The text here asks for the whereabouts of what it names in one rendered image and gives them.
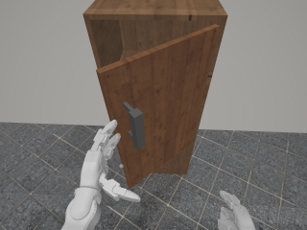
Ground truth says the robot right hand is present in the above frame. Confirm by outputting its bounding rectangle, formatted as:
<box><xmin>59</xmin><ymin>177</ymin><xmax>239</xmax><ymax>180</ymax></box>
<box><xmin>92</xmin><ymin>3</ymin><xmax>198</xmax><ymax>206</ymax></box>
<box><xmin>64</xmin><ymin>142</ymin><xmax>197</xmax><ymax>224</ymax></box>
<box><xmin>218</xmin><ymin>190</ymin><xmax>256</xmax><ymax>230</ymax></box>

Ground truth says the handle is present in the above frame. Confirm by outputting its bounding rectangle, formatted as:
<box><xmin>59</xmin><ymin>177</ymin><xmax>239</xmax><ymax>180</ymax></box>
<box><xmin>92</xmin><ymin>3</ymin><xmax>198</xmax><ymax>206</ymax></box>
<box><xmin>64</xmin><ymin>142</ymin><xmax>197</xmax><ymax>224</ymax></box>
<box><xmin>122</xmin><ymin>102</ymin><xmax>146</xmax><ymax>150</ymax></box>

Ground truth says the robot left forearm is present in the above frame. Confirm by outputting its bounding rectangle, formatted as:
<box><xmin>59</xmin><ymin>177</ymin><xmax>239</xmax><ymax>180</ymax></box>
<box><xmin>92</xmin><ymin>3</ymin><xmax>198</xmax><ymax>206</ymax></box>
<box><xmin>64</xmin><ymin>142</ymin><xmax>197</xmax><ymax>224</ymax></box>
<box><xmin>61</xmin><ymin>186</ymin><xmax>102</xmax><ymax>230</ymax></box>

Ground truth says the robot left hand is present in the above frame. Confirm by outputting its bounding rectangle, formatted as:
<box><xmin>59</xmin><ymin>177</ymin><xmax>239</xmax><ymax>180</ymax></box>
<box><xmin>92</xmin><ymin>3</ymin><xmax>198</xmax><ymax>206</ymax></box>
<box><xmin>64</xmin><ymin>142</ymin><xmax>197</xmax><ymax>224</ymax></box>
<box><xmin>80</xmin><ymin>119</ymin><xmax>141</xmax><ymax>202</ymax></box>

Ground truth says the cupboard door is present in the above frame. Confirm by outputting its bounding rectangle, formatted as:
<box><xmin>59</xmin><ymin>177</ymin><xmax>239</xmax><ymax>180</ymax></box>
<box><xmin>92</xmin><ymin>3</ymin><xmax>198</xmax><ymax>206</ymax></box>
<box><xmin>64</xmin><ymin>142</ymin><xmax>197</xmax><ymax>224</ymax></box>
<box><xmin>96</xmin><ymin>24</ymin><xmax>220</xmax><ymax>188</ymax></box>

